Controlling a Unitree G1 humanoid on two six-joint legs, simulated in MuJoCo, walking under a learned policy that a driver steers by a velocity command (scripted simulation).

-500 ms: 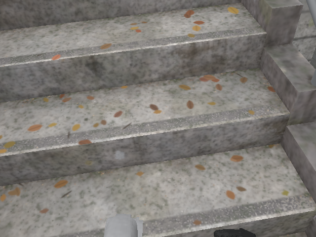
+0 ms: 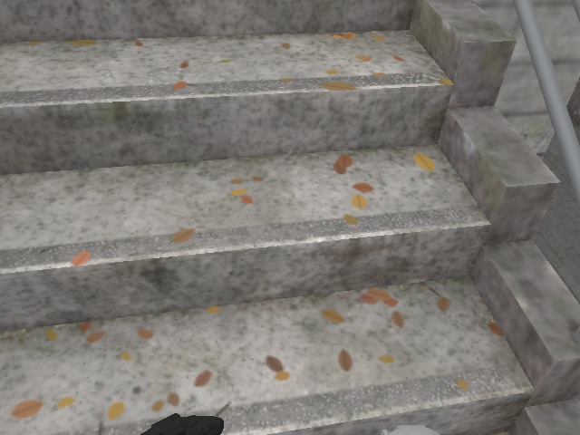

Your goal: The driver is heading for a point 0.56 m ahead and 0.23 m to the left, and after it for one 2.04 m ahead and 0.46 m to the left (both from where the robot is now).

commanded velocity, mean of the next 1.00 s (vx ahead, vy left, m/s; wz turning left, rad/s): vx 0.50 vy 0.00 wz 0.53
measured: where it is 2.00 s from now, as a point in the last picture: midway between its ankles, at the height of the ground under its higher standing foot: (82, 90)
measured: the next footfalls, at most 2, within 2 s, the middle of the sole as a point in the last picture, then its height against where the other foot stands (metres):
right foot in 0.24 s outside the picture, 0.16 m higher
left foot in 0.76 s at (139, 397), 0.16 m higher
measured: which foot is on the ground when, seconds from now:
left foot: down 0.00-0.24, up 0.26-0.74, down 0.76-1.00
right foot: up 0.00-0.22, down 0.24-0.80, up 0.82-1.00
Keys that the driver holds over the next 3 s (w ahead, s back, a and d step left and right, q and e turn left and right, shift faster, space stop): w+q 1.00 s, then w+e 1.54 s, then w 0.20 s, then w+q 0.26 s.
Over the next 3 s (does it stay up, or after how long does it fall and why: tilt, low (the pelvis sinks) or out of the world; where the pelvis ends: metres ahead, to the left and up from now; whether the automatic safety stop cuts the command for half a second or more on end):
stays up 1.66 0.35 0.92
